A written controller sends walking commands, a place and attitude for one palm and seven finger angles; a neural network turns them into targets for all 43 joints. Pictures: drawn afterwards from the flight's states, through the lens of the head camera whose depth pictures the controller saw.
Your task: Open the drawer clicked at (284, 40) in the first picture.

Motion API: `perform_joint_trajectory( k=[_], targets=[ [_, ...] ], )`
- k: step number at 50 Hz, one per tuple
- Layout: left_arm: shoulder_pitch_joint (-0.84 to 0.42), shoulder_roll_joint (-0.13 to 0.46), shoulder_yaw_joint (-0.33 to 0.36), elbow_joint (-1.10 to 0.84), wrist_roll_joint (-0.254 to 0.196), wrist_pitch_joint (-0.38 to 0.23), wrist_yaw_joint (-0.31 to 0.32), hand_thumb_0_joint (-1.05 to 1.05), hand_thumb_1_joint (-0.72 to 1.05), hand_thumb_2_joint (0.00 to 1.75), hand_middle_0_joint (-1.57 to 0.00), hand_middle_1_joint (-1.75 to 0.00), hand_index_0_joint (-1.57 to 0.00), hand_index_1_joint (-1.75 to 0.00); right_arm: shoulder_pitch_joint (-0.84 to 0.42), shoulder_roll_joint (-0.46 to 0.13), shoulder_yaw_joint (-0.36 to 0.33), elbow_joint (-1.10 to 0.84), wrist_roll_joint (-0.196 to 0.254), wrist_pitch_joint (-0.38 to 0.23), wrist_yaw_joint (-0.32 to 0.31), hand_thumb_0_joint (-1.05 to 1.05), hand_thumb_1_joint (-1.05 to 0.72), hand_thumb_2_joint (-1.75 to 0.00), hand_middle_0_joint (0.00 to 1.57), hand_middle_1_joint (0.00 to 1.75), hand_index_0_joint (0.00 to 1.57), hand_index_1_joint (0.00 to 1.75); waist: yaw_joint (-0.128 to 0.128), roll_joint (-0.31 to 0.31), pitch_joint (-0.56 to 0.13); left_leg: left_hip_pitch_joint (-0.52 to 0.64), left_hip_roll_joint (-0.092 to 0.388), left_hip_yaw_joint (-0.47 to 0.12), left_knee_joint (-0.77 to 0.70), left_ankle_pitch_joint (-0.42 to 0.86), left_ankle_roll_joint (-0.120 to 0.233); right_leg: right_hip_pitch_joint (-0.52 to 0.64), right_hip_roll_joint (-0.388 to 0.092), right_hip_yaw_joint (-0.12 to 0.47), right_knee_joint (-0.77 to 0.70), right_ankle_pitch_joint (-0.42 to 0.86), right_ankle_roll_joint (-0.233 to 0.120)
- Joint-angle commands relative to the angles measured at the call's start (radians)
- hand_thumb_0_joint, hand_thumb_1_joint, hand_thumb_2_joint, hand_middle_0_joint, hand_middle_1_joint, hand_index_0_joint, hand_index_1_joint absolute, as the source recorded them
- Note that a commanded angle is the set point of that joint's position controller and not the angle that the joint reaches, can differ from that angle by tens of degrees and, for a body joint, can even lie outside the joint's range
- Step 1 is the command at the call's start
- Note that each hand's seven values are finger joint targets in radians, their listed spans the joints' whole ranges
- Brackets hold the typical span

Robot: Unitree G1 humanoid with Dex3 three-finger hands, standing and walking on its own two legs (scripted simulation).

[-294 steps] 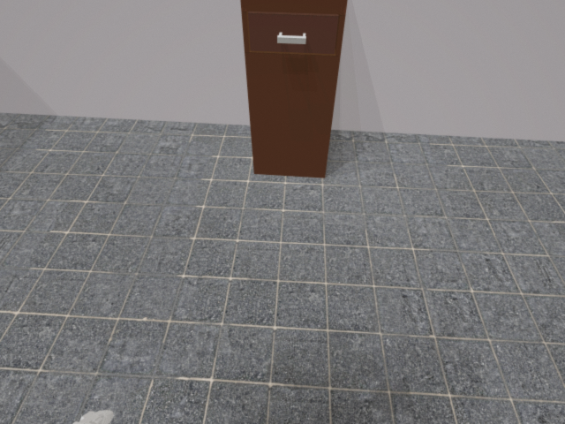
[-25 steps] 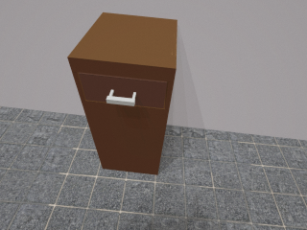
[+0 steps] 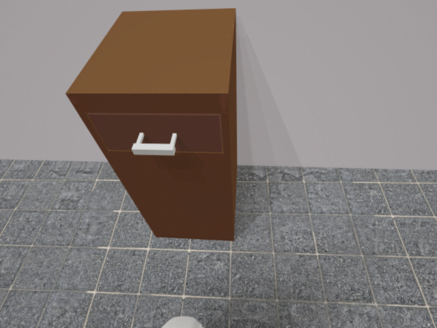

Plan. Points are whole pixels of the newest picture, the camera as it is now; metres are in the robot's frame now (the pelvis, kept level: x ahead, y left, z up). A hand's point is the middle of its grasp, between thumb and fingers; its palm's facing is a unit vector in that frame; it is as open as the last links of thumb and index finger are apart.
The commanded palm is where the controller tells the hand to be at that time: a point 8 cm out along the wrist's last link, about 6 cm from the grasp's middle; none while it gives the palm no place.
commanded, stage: come to a stop and stand still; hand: left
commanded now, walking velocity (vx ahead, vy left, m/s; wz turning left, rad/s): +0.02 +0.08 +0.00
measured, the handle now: (155, 143) +0.54 +0.21 -0.04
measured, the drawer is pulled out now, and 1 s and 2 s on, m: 0.00 0.00 0.00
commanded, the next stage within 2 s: look again from close up in 0.46 s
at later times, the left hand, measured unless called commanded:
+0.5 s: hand out of the picture -0.05 +0.23 -0.17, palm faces +0.05 -0.98 -0.21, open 7.4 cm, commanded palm none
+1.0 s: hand out of the picture -0.02 +0.22 -0.16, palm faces +0.03 -0.97 -0.23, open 7.4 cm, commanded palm none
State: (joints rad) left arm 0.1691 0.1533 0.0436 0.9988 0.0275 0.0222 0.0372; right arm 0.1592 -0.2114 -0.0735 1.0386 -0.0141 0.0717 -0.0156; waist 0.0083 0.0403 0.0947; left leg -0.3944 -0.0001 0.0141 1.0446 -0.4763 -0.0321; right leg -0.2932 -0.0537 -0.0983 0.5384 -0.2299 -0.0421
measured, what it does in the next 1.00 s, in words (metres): steps on the spot: left foot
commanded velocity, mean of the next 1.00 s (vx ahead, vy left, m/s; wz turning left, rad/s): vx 0.00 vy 0.00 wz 0.00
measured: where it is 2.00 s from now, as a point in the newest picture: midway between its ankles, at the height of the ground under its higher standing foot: outside the picture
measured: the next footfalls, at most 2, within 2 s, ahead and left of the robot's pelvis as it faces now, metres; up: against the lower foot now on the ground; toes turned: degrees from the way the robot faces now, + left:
left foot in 0.24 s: +0.02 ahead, +0.15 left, +0.00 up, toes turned -3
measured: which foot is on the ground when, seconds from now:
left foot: up 0.00-0.22, down 0.24-1.00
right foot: down 0.00-1.00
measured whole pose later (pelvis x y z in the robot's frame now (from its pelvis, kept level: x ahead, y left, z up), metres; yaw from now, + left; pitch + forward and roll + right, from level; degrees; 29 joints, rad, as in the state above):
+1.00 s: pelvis -0.03 +0.04 +0.00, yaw +0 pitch -1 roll +1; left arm 0.27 0.14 0.00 1.10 0.01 -0.01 0.03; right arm 0.33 -0.16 0.02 1.07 -0.02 -0.02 -0.02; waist 0.00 0.04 0.01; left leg -0.14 0.00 0.05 0.46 -0.30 0.00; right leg -0.24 -0.05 -0.02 0.51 -0.24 0.02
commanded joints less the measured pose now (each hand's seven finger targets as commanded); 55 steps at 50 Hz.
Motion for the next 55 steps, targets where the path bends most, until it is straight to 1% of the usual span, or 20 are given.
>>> perform_joint_trajectory(
  k=[1,5,7,9,10,12,13,14,18,20,21,23,27,28,29,30,32,35,37,55],
  targets=[
    [0.082,0.207,0.048,-0.042,0.002,-0.018,0.011,0.00,0.90,0.90,-0.20,-0.30,-0.20,-0.30,0.026,-0.048,-0.003,-0.059,0.002,-0.020,0.003,0.00,-0.90,-0.90,0.20,0.30,0.20,0.30,0.041,-0.192,-0.152,-0.034,0.026,-0.027,-0.084,-0.005,-0.017,0.208,-0.289,0.243,-0.192,0.483,-0.154],
    [0.076,0.229,0.052,-0.039,0.008,-0.013,0.001,0.00,0.90,0.90,-0.20,-0.30,-0.20,-0.30,0.031,-0.041,0.008,-0.069,0.004,-0.032,0.008,0.00,-0.90,-0.90,0.20,0.30,0.20,0.30,0.047,-0.230,-0.151,0.044,0.017,0.009,-0.292,0.009,-0.002,0.186,-0.257,0.256,-0.233,0.285,-0.141],
    [0.048,0.231,0.050,-0.039,0.007,-0.008,-0.001,0.00,0.90,0.90,-0.20,-0.30,-0.20,-0.30,0.080,-0.037,0.012,-0.056,0.004,-0.037,0.007,0.00,-0.90,-0.90,0.20,0.30,0.20,0.30,0.024,-0.233,-0.145,0.116,0.014,0.032,-0.414,0.069,0.004,0.136,-0.232,0.240,-0.243,0.155,-0.115],
    [0.014,0.214,0.044,-0.039,-0.003,-0.002,-0.002,0.00,0.90,0.90,-0.20,-0.30,-0.20,-0.30,0.163,-0.030,0.020,-0.024,0.003,-0.049,0.005,0.00,-0.90,-0.90,0.20,0.30,0.20,0.30,-0.016,-0.211,-0.144,0.260,0.012,0.050,-0.625,0.212,0.016,0.044,-0.183,0.201,-0.211,0.015,-0.055],
    [0.011,0.185,0.034,-0.038,-0.010,0.002,-0.005,0.00,0.90,0.90,-0.20,-0.30,-0.20,-0.30,0.179,-0.051,0.022,-0.014,0.001,-0.056,0.003,0.00,-0.90,-0.90,0.20,0.30,0.20,0.30,-0.020,-0.129,-0.130,0.303,0.047,0.011,-0.690,0.230,0.028,-0.016,-0.134,0.163,-0.168,-0.073,-0.016],
    [0.020,0.108,0.018,-0.055,-0.015,0.008,-0.014,0.00,0.90,0.90,-0.20,-0.30,-0.20,-0.30,0.121,-0.142,0.015,-0.055,-0.013,-0.060,0.000,0.00,-0.90,-0.90,0.20,0.30,0.20,0.30,0.004,0.137,-0.049,0.097,0.266,-0.238,-0.855,0.058,0.114,-0.042,-0.017,0.036,-0.016,-0.132,0.051],
    [0.005,0.108,0.016,-0.044,-0.008,0.012,-0.017,0.00,0.90,0.90,-0.20,-0.30,-0.20,-0.30,0.053,-0.138,0.019,-0.062,-0.012,-0.061,-0.004,0.00,-0.90,-0.90,0.20,0.30,0.20,0.30,0.012,0.170,-0.012,-0.027,0.282,-0.284,-0.923,-0.036,0.143,0.018,-0.005,0.033,0.055,-0.110,0.061],
    [0.017,0.106,0.013,-0.024,-0.002,0.015,-0.019,0.00,0.90,0.90,-0.20,-0.30,-0.20,-0.30,0.009,-0.123,0.025,-0.065,-0.010,-0.066,-0.008,0.00,-0.90,-0.90,0.20,0.30,0.20,0.30,0.027,0.188,0.008,-0.057,0.256,-0.239,-0.933,-0.028,0.141,0.054,-0.011,0.049,0.103,-0.096,0.056],
    [0.109,0.095,-0.008,0.042,-0.007,-0.003,-0.023,0.00,0.90,0.90,-0.20,-0.30,-0.20,-0.30,0.026,-0.095,0.036,-0.033,-0.001,-0.073,-0.017,0.00,-0.90,-0.90,0.20,0.30,0.20,0.30,0.044,0.088,-0.009,0.061,0.173,-0.114,-0.812,0.157,0.109,0.076,-0.013,0.076,-0.031,0.004,0.052],
    [0.128,0.122,-0.017,0.071,-0.011,-0.021,-0.017,0.00,0.90,0.90,-0.20,-0.30,-0.20,-0.30,0.090,-0.064,0.042,-0.004,0.007,-0.083,-0.017,0.00,-0.90,-0.90,0.20,0.30,0.20,0.30,0.016,0.005,-0.034,0.134,0.112,-0.065,-0.720,0.291,0.074,0.113,-0.052,0.137,-0.164,0.143,0.041],
    [0.132,0.130,-0.019,0.075,-0.013,-0.024,-0.013,0.00,0.90,0.90,-0.20,-0.30,-0.20,-0.30,0.117,-0.056,0.043,0.006,0.010,-0.086,-0.015,0.00,-0.90,-0.90,0.20,0.30,0.20,0.30,0.006,0.019,-0.058,0.169,0.106,-0.062,-0.716,0.334,0.067,0.123,-0.072,0.145,-0.175,0.179,0.034],
    [0.118,0.125,-0.020,0.092,-0.016,-0.030,-0.012,0.00,0.90,0.90,-0.20,-0.30,-0.20,-0.30,0.137,-0.058,0.044,0.026,0.010,-0.082,-0.017,0.00,-0.90,-0.90,0.20,0.30,0.20,0.30,-0.009,-0.114,-0.091,0.223,0.105,-0.039,-0.686,0.343,0.048,0.105,-0.067,0.147,-0.172,0.172,0.033],
    [0.128,0.102,-0.026,0.109,-0.017,-0.025,-0.008,0.00,0.90,0.90,-0.20,-0.30,-0.20,-0.30,0.149,-0.049,0.052,0.050,0.008,-0.084,-0.017,0.00,-0.90,-0.90,0.20,0.30,0.20,0.30,-0.006,-0.053,-0.052,0.200,0.109,-0.052,-0.736,0.266,0.051,0.082,-0.052,0.140,-0.197,0.056,0.038],
    [0.228,0.113,-0.036,0.136,-0.005,-0.049,0.037,0.00,0.90,0.90,-0.20,-0.30,-0.20,-0.30,0.070,-0.083,0.052,-0.020,0.013,-0.103,-0.004,0.00,-0.90,-0.90,0.20,0.30,0.20,0.30,0.025,-0.021,-0.029,0.143,0.123,0.003,-0.555,0.353,0.027,0.096,-0.095,0.158,-0.134,0.281,0.030],
    [0.191,0.159,-0.030,0.097,-0.012,-0.060,0.026,0.00,0.90,0.90,-0.20,-0.30,-0.20,-0.30,0.133,-0.030,0.057,-0.041,0.007,-0.097,0.000,0.00,-0.90,-0.90,0.20,0.30,0.20,0.30,-0.018,0.014,-0.116,0.153,0.057,-0.018,-0.599,0.193,0.027,0.104,-0.111,0.199,-0.135,0.084,0.004],
    [0.173,0.146,-0.032,0.082,-0.011,-0.057,0.017,0.00,0.90,0.90,-0.20,-0.30,-0.20,-0.30,0.165,-0.031,0.060,-0.041,0.005,-0.102,0.001,0.00,-0.90,-0.90,0.20,0.30,0.20,0.30,-0.023,0.039,-0.098,0.151,0.076,-0.040,-0.633,0.194,0.037,0.052,-0.081,0.176,-0.117,-0.082,-0.003],
    [0.171,0.121,-0.034,0.071,-0.008,-0.045,0.004,0.00,0.90,0.90,-0.20,-0.30,-0.20,-0.30,0.185,-0.041,0.062,-0.059,-0.002,-0.105,0.001,0.00,-0.90,-0.90,0.20,0.30,0.20,0.30,-0.014,0.097,-0.069,0.090,0.112,-0.083,-0.686,0.162,0.065,0.057,-0.033,0.111,-0.067,-0.080,0.008],
    [0.179,0.092,-0.042,0.077,-0.010,-0.044,-0.004,0.00,0.90,0.90,-0.20,-0.30,-0.20,-0.30,0.189,-0.047,0.063,-0.070,0.002,-0.103,-0.005,0.00,-0.90,-0.90,0.20,0.30,0.20,0.30,-0.008,-0.027,-0.007,0.059,0.104,-0.090,-0.709,0.145,0.077,0.061,-0.031,0.114,-0.089,-0.039,0.011],
    [0.172,0.092,-0.042,0.076,-0.012,-0.044,-0.006,0.00,0.90,0.90,-0.20,-0.30,-0.20,-0.30,0.207,-0.048,0.066,-0.060,0.001,-0.105,-0.006,0.00,-0.90,-0.90,0.20,0.30,0.20,0.30,-0.008,-0.050,0.011,0.066,0.100,-0.087,-0.715,0.167,0.077,0.057,-0.033,0.117,-0.095,-0.028,0.014],
    [0.149,0.096,-0.027,0.082,-0.017,-0.051,-0.007,0.00,0.90,0.90,-0.20,-0.30,-0.20,-0.30,0.227,-0.022,0.075,0.027,-0.001,-0.107,-0.015,0.00,-0.90,-0.90,0.20,0.30,0.20,0.30,-0.009,-0.066,-0.034,0.162,0.089,-0.031,-0.681,0.319,0.059,0.097,-0.050,0.141,-0.116,0.126,0.008]
  ],
)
